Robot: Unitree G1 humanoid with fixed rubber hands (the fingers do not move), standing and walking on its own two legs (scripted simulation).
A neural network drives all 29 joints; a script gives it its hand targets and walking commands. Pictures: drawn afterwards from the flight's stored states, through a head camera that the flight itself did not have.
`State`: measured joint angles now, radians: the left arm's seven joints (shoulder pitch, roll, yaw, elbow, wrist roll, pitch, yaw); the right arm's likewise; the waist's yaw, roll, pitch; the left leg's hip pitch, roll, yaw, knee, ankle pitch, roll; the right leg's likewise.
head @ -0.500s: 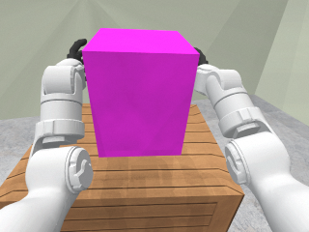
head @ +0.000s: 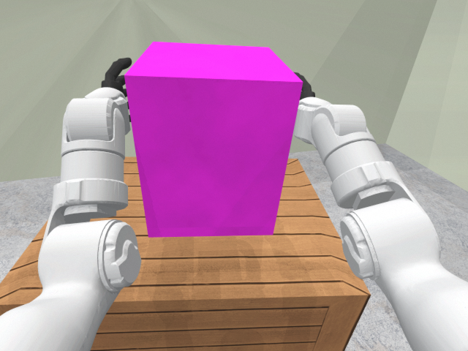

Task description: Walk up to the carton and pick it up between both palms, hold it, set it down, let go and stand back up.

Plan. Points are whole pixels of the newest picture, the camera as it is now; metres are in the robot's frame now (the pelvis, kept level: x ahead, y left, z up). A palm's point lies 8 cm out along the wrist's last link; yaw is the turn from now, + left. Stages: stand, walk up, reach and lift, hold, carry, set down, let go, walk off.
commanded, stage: hold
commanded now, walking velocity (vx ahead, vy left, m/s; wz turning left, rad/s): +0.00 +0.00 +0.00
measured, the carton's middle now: (212, 136) +0.38 +0.01 +0.28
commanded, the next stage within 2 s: set down in 1.48 s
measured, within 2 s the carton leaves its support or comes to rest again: neither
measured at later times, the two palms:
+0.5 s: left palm (115, 103) +0.37 +0.15 +0.34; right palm (303, 113) +0.37 -0.14 +0.32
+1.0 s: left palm (115, 102) +0.37 +0.15 +0.34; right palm (303, 113) +0.37 -0.14 +0.32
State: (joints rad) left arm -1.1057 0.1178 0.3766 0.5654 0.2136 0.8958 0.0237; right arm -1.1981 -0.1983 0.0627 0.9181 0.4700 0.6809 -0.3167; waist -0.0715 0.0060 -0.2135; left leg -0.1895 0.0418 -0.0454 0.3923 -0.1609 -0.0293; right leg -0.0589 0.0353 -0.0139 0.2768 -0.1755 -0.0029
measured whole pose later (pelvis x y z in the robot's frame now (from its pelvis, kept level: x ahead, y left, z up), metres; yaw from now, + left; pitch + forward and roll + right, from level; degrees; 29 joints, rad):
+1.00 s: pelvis +0.00 +0.00 +0.00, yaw +0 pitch -2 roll -2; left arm -1.11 0.12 0.37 0.57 0.21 0.89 0.03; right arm -1.20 -0.20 0.06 0.92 0.47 0.69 -0.31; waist -0.07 0.01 -0.22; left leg -0.19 0.04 -0.05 0.39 -0.16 -0.03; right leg -0.06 0.04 -0.01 0.28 -0.17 0.00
